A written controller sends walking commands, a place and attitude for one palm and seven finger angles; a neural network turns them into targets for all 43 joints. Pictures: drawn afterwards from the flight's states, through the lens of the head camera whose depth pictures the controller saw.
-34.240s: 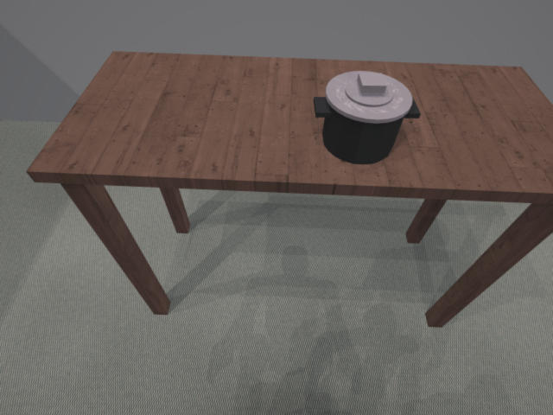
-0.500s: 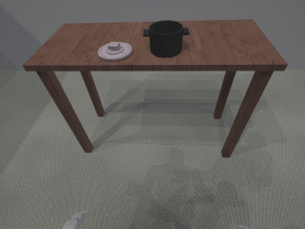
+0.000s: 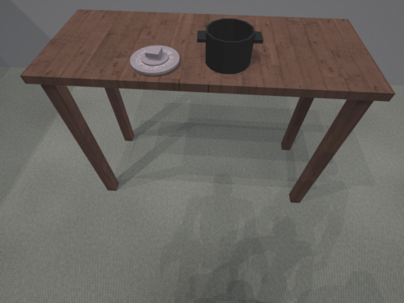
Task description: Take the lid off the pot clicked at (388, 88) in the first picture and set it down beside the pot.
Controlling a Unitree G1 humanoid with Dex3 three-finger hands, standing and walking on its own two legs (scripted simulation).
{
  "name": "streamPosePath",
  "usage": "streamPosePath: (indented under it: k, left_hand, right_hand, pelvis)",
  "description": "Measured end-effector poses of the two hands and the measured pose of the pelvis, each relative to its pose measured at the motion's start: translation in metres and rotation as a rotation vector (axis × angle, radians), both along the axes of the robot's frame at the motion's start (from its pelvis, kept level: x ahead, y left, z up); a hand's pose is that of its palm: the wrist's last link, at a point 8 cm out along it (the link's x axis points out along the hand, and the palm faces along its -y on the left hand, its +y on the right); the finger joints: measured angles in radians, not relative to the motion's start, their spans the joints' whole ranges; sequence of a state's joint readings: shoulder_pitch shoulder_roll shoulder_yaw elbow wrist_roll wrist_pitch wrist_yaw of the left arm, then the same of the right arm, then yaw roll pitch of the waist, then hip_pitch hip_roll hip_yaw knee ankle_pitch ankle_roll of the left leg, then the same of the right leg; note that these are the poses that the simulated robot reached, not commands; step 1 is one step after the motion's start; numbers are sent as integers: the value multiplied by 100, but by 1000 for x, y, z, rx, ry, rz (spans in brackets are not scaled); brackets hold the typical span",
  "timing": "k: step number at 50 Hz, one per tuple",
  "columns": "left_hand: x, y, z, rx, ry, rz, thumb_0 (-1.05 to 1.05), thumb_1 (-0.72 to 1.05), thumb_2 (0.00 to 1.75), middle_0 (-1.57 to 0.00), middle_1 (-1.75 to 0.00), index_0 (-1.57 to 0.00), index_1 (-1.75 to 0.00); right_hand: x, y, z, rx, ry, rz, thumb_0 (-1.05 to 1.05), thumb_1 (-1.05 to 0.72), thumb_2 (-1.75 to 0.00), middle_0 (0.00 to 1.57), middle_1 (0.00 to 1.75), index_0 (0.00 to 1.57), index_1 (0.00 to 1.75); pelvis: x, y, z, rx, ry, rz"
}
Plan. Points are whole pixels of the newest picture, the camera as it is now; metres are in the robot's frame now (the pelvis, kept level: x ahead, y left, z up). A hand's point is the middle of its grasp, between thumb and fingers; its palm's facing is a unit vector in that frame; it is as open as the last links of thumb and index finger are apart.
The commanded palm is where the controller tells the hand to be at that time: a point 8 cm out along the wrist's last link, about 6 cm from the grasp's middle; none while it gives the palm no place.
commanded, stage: stop stepping back and stand still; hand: left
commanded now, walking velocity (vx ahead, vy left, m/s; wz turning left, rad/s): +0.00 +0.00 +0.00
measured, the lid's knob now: (153, 52) +0.80 +0.19 +0.05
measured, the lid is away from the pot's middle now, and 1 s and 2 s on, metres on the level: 0.24 0.24 0.24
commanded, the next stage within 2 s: let the arm hang, fingers relaxed in 0.14 s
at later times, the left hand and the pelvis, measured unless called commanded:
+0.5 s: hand out of the picture +0.03 +0.18 -0.17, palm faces +0.00 -0.98 -0.21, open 7.3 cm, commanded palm none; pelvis +0.00 +0.00 +0.00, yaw -1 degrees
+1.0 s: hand out of the picture -0.02 +0.16 -0.18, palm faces +0.02 -0.98 -0.17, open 7.4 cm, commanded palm none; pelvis -0.01 +0.00 +0.00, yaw -1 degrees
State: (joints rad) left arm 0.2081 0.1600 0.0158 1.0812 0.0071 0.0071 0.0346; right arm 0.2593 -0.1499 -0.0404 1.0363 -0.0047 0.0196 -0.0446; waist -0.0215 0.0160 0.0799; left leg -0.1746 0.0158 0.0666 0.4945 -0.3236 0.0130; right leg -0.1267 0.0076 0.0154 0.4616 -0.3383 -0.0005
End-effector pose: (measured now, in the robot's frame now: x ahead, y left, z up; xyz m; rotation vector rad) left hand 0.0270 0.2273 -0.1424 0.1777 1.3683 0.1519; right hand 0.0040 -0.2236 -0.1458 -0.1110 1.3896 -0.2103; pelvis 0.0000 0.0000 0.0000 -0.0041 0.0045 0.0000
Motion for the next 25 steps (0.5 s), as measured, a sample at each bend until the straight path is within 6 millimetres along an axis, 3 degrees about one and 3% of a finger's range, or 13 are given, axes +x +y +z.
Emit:
streamPosePath:
  k: [6,12,25]
  left_hand:
    - [24,0,1,-1,-66,-14,0,93,90,-20,-30,-20,-30]
    - [30,-1,2,-5,-88,-21,0,92,90,-20,-30,-20,-30]
    - [-6,-3,0,-3,-2,-2,0,92,90,-20,-30,-20,-30]
  right_hand:
    - [-4,3,0,-1,-9,-18,1,-93,-90,20,30,20,30]
    - [-12,6,0,7,-3,-32,1,-92,-90,20,30,20,30]
    - [-29,12,-1,28,33,-48,0,-91,-90,20,30,20,30]
  pelvis:
    - [2,1,0,2,-14,-6]
    - [2,1,0,2,-20,-10]
    - [-2,-1,1,0,-24,-17]
